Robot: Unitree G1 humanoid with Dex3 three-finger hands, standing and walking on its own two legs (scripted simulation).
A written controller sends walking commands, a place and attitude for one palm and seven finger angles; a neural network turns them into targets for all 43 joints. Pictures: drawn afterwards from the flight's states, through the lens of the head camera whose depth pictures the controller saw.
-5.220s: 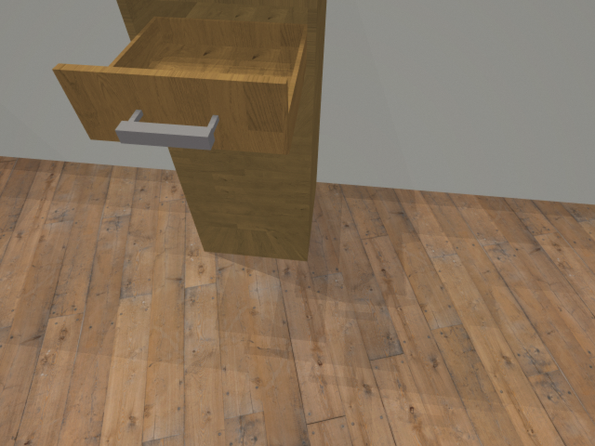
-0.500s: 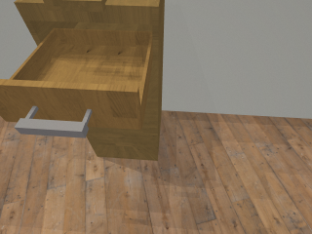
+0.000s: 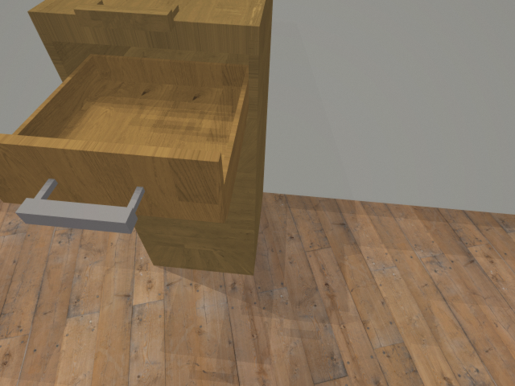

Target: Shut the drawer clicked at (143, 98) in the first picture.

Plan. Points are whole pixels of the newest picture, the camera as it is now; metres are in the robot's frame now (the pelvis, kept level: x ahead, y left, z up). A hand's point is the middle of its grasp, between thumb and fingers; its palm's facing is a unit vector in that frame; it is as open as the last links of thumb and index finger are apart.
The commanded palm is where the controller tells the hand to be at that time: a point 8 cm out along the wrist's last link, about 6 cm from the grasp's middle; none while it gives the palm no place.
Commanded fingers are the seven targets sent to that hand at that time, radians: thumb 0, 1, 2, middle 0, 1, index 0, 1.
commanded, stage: come to a stop and stand still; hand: left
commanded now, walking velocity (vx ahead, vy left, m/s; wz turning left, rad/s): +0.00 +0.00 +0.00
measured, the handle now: (86, 202) +0.34 +0.27 +0.11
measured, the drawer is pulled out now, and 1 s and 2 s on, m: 0.30 0.30 0.30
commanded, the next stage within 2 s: look again from close up in 0.44 s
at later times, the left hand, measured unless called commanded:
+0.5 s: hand out of the picture +0.00 +0.20 -0.18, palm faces +0.03 -0.98 -0.19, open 7.4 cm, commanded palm none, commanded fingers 0.00 0.90 0.90 -0.20 -0.30 -0.20 -0.30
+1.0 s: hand out of the picture +0.01 +0.24 -0.18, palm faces -0.03 -0.97 -0.24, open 7.4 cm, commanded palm none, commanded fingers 0.00 0.90 0.90 -0.20 -0.30 -0.20 -0.30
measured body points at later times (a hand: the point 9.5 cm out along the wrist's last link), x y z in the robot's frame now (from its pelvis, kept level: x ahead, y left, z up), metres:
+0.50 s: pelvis +0.00 +0.02 +0.00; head +0.02 +0.03 +0.45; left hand +0.00 +0.26 -0.16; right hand +0.02 -0.20 -0.15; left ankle +0.02 +0.17 -0.74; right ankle -0.05 -0.09 -0.74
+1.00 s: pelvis -0.01 +0.05 -0.01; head -0.01 +0.05 +0.44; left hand +0.01 +0.29 -0.16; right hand +0.01 -0.18 -0.16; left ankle +0.02 +0.17 -0.74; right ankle -0.05 -0.09 -0.74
